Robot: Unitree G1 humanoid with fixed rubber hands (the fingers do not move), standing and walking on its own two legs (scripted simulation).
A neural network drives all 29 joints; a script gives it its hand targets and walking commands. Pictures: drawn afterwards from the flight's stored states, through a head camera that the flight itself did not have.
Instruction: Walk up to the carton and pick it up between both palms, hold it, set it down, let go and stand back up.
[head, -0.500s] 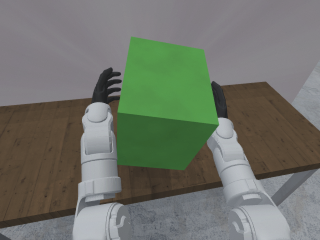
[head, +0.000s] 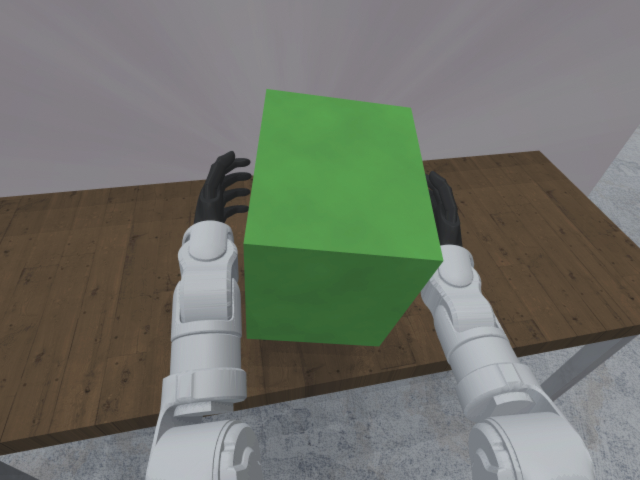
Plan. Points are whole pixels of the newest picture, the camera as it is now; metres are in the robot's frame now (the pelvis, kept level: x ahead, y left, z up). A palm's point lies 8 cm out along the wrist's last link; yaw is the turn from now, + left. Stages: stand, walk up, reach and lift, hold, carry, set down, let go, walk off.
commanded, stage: set down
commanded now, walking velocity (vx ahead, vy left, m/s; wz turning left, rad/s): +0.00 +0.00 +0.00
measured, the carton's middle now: (326, 226) +0.41 -0.01 +0.10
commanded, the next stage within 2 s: none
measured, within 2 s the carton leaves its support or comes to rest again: neither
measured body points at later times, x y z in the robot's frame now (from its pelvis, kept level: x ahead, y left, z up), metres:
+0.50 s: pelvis +0.00 -0.01 +0.00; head +0.00 +0.01 +0.45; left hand +0.41 +0.12 +0.12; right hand +0.39 -0.16 +0.11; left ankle +0.00 +0.12 -0.75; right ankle +0.00 -0.12 -0.75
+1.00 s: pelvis +0.01 +0.00 +0.00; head +0.04 +0.01 +0.45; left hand +0.43 +0.12 +0.08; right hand +0.41 -0.17 +0.08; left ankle +0.00 +0.12 -0.75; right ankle +0.00 -0.12 -0.75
